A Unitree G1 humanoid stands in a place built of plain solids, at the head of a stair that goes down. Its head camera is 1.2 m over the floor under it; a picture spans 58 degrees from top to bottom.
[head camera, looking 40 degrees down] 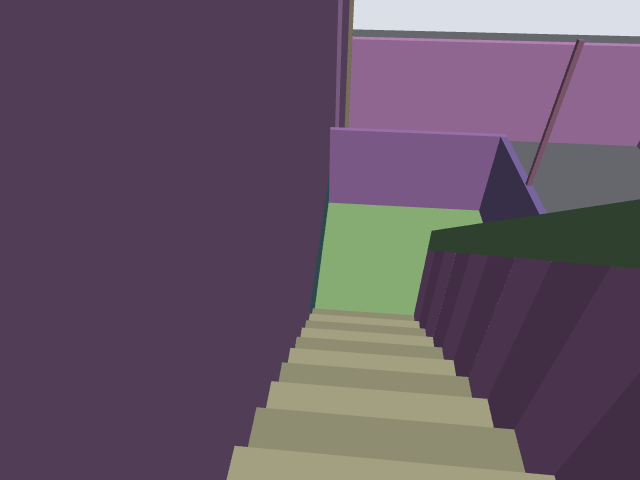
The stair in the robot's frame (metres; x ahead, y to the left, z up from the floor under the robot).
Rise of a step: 0.21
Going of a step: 0.25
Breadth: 1.00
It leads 5 degrees to the right of straight ahead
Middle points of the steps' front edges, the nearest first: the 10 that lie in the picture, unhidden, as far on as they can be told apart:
0.60 -0.22 -0.21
0.85 -0.25 -0.42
1.10 -0.27 -0.63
1.35 -0.29 -0.85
1.60 -0.31 -1.06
1.85 -0.34 -1.27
2.10 -0.36 -1.48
2.35 -0.38 -1.69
2.59 -0.41 -1.91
2.84 -0.43 -2.12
